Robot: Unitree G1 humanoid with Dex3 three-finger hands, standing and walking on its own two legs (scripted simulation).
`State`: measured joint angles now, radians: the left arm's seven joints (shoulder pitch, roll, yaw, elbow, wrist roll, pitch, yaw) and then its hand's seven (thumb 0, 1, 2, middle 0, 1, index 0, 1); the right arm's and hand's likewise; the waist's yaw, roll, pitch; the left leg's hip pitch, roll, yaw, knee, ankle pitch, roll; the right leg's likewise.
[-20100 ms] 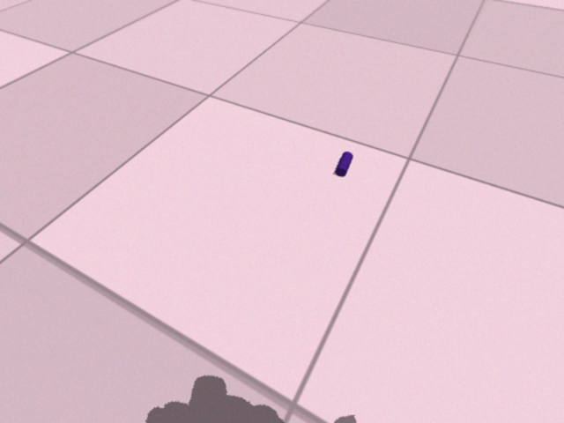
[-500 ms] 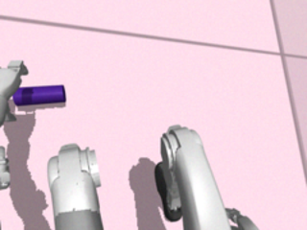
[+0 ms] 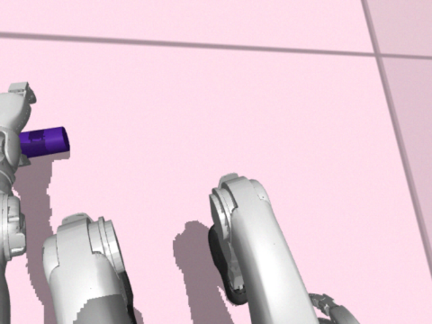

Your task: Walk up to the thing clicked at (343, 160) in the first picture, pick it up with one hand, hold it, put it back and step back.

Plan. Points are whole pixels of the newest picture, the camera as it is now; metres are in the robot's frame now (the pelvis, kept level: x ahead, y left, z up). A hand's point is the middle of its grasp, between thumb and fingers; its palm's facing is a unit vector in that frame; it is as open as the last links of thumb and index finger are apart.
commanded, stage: close in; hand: left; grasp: from above
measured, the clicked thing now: (31, 144) +0.50 +0.28 -0.30
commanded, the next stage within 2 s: rest palm in 0.24 s
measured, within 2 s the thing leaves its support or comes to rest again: neither
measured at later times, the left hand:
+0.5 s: hand (14, 145) +0.47 +0.28 -0.21, palm faces -0.46 -0.06 -0.88, open 12.8 cm
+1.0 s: hand (23, 147) +0.48 +0.28 -0.26, palm faces -0.48 -0.09 -0.87, open 13.9 cm
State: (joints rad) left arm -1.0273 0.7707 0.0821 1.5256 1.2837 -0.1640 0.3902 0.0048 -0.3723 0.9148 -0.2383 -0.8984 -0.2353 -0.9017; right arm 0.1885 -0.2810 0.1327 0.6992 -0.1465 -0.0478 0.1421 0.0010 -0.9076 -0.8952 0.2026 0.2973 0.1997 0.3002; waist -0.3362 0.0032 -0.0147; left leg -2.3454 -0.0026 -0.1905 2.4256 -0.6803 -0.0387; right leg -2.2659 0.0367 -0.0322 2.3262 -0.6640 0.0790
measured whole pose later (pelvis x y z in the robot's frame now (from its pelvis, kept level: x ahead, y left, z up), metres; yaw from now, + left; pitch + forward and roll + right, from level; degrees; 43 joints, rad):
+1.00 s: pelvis +0.01 +0.01 -0.02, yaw -4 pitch +30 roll -13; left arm -1.04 0.95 0.15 1.65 1.34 -0.26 0.53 0.00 -0.47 0.98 -0.15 -0.91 -0.13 -0.93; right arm 0.15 -0.32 0.22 0.69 -0.26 -0.15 0.22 0.00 -0.90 -0.90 0.20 0.30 0.20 0.30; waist -0.38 -0.09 0.13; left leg -2.36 -0.01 -0.27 2.55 -0.73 -0.05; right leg -2.26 0.06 -0.08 2.39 -0.69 0.08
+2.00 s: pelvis +0.00 +0.01 -0.02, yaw -6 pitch +29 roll -15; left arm -1.06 0.99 0.10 1.71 1.33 -0.24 0.59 0.00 -0.27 0.81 -0.28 -0.83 -0.28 -0.83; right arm 0.12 -0.34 0.26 0.68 -0.27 -0.22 0.27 0.00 -0.90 -0.90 0.20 0.30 0.20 0.30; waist -0.40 -0.12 0.16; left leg -2.35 0.00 -0.29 2.57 -0.74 -0.04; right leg -2.24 0.06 -0.11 2.38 -0.68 0.08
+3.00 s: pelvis +0.00 +0.01 -0.02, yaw -6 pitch +28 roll -15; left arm -1.05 1.00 0.07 1.71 1.32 -0.27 0.60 0.00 0.27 0.36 -0.72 -0.45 -0.73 -0.42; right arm 0.11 -0.35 0.29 0.66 -0.27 -0.20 0.24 0.00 -0.90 -0.90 0.20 0.30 0.20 0.30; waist -0.39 -0.13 0.17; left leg -2.34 0.00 -0.30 2.55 -0.72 -0.03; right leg -2.22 0.06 -0.12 2.36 -0.66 0.08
